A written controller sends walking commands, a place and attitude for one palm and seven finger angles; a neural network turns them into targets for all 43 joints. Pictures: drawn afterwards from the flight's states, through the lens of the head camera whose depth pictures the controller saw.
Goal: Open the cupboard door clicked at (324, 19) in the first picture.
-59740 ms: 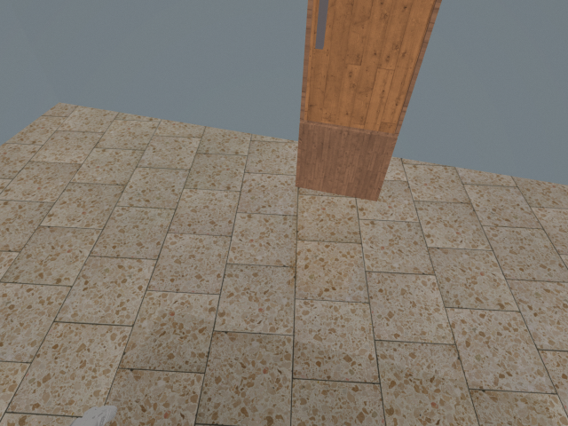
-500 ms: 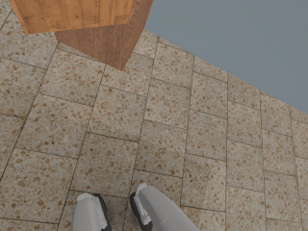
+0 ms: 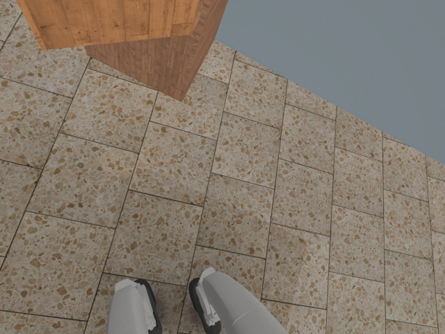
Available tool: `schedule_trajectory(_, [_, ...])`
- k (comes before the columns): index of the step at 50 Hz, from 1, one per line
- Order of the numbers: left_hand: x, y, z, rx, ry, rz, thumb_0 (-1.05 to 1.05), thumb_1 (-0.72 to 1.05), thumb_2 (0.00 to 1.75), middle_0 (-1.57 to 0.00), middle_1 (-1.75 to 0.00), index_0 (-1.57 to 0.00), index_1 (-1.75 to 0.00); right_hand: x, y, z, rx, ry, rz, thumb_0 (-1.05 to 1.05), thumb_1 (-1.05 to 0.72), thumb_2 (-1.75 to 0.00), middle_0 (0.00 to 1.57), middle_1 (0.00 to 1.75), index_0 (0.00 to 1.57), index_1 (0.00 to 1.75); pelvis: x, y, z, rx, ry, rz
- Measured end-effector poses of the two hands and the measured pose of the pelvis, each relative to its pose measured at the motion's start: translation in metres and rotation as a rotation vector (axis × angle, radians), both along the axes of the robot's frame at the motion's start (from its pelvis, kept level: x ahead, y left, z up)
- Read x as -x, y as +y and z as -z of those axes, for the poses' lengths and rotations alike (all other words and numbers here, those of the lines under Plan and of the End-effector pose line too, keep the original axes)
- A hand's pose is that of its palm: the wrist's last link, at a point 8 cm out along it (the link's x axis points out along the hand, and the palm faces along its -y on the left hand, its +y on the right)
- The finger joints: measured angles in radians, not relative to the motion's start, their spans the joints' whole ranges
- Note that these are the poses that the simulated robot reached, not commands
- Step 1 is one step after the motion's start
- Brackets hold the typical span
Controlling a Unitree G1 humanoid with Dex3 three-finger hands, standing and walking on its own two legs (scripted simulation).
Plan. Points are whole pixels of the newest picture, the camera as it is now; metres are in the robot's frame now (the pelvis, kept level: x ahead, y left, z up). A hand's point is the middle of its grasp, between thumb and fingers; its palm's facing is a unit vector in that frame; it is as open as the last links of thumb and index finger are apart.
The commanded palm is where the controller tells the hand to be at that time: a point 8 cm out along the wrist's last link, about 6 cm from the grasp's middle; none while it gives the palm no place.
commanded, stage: move the hooked fingers beside the handle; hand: left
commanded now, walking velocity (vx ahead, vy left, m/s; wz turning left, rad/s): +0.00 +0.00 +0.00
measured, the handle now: out of the picture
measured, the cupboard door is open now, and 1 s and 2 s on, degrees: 42 42 42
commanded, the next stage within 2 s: slide the fingers in behind the handle in 0.62 s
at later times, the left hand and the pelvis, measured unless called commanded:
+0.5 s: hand out of the picture +0.67 +0.16 +0.16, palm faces +0.11 -0.99 -0.01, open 14.0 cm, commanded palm +0.69 +0.15 +0.14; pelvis +0.00 +0.00 +0.00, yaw +0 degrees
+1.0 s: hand out of the picture +0.66 +0.14 +0.15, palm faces +0.09 -1.00 +0.00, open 14.0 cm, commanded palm +0.70 +0.13 +0.14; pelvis -0.01 +0.00 -0.01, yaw +0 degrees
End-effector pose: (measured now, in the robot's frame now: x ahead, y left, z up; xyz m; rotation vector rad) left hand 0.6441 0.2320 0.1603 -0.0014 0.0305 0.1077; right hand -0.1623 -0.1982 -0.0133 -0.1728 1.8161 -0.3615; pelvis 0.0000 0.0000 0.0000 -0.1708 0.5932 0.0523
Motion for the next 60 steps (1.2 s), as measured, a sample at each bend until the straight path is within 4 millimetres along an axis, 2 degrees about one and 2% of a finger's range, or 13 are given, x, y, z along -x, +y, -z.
schedule_trajectory(14, [-0.007,-0.011,-0.003,0.008,0.006,0.016,-0.01,-0.5,0.3,-0.3,-1.2,-0.3,-1.2,-0.009,0.004,-0.004,-0.025,0.008,-0.008,0.0,-0.91,-0.9,0.2,0.3,0.2,0.3,-0.007,0.001,-0.004,0.001,-0.001,-0.014])
schedule_trajectory(19, [-0.006,-0.016,0.0,0.008,0.005,0.011,-0.01,-0.5,0.3,-0.3,-1.2,-0.3,-1.2,-0.006,0.005,-0.003,-0.029,0.005,-0.003,0.0,-0.91,-0.9,0.2,0.3,0.2,0.3,-0.005,0.001,-0.004,-0.002,-0.003,-0.008])
schedule_trajectory(38, [0.009,-0.019,-0.007,-0.003,-0.007,0.006,-0.01,-0.5,0.3,-0.3,-1.2,-0.3,-1.2,0.011,0.003,0.003,-0.025,-0.008,0.009,0.0,-0.91,-0.9,0.2,0.3,0.2,0.3,0.008,-0.001,0.001,0.0,-0.018,-0.009])
schedule_trajectory(49, [0.01,-0.036,0.005,-0.002,0.01,0.015,-0.01,-0.5,0.3,-0.3,-1.2,-0.3,-1.2,0.013,0.001,0.007,-0.009,-0.029,-0.001,0.0,-0.91,-0.9,0.2,0.3,0.2,0.3,0.013,0.001,0.005,0.001,-0.011,-0.002])
schedule_trajectory(60, [0.0,-0.042,0.012,-0.007,0.019,0.0,-0.01,-0.5,0.3,-0.3,-1.2,-0.3,-1.2,0.012,0.013,0.011,-0.021,-0.028,0.028,0.0,-0.91,-0.9,0.2,0.3,0.2,0.3,0.009,0.004,0.009,-0.001,0.008,0.012])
